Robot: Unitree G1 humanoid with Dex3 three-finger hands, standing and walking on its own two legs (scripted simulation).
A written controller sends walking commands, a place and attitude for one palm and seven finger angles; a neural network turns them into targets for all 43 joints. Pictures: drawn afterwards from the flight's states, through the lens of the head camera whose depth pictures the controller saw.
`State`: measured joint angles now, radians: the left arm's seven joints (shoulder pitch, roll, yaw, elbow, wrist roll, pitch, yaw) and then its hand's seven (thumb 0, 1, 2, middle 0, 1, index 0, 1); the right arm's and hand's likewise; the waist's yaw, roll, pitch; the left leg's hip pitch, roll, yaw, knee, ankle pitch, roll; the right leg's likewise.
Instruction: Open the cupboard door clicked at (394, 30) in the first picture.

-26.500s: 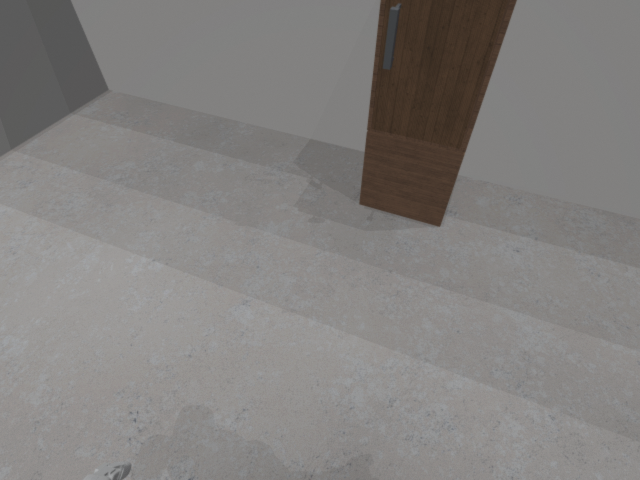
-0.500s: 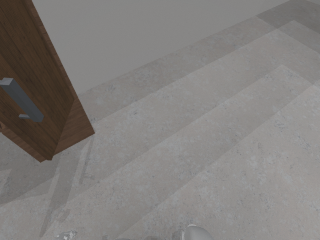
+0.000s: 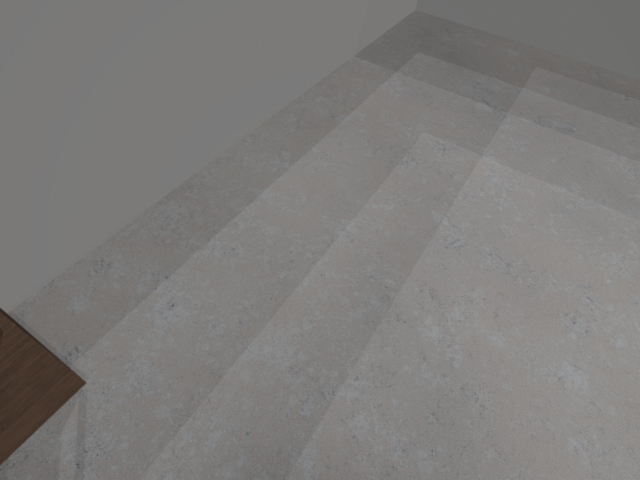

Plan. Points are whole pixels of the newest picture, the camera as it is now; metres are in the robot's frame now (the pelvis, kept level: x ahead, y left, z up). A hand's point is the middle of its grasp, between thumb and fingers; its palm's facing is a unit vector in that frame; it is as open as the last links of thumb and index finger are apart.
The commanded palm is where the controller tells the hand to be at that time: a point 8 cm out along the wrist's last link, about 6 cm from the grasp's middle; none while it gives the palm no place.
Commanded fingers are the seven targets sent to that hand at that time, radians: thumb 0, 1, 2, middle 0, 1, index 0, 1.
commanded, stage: walk to a spot facing it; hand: left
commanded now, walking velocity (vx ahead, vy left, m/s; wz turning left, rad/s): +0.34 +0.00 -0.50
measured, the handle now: out of the picture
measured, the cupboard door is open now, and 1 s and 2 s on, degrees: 51 51 51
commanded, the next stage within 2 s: turn to face it in 1.22 s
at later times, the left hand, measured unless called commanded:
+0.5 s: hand (296, 326) +0.38 +0.06 -0.16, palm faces -0.26 -0.95 -0.19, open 7.4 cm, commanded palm none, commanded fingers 0.00 0.90 0.90 -0.20 -0.30 -0.20 -0.30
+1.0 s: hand (290, 299) +0.44 +0.07 -0.17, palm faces -0.22 -0.97 -0.13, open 7.4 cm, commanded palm none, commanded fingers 0.00 0.90 0.90 -0.20 -0.30 -0.20 -0.30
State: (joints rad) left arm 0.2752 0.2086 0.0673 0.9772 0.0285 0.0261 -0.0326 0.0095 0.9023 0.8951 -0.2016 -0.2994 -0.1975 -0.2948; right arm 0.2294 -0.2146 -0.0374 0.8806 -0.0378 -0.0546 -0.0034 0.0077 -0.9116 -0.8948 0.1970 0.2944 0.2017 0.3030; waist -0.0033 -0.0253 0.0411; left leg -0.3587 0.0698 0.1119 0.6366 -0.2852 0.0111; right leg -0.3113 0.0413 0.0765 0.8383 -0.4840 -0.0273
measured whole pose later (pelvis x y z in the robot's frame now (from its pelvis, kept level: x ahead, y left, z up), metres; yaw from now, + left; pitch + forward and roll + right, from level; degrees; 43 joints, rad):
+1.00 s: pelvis +0.45 -0.10 +0.00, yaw -18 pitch +0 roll +0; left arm 0.36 0.16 0.05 1.13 0.03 -0.02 -0.01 0.01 0.91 0.90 -0.20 -0.30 -0.19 -0.29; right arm 0.13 -0.16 -0.04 0.96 -0.04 -0.07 0.00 0.00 -0.91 -0.89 0.20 0.29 0.20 0.30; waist 0.04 -0.04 0.06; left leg -0.33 0.05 0.17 0.58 -0.25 0.05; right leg -0.39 -0.03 -0.03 1.24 -0.39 -0.03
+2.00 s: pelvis +0.72 -0.27 +0.01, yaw -5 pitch +3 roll -1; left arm 0.14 0.23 0.07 0.91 0.02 0.04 0.01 0.01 0.91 0.90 -0.20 -0.30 -0.19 -0.29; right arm 0.17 -0.24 -0.06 0.92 -0.03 0.03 0.01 0.01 -0.91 -0.89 0.20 0.29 0.20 0.30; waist -0.02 0.03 0.07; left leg -0.42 0.01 -0.01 0.53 -0.17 0.01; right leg -0.44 -0.05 -0.01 0.88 -0.45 0.07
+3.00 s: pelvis +0.76 -0.37 +0.01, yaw +34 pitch +0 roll +2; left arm 0.20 0.18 0.03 0.87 0.03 0.01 0.02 0.01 0.90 0.89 -0.20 -0.30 -0.20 -0.29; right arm 0.13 -0.24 -0.07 0.93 -0.01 0.09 0.04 0.01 -0.91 -0.90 0.19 0.29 0.20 0.30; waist -0.01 -0.02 0.11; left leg -0.41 0.02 0.08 0.86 -0.46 -0.06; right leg -0.24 -0.14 -0.20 0.55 -0.31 0.01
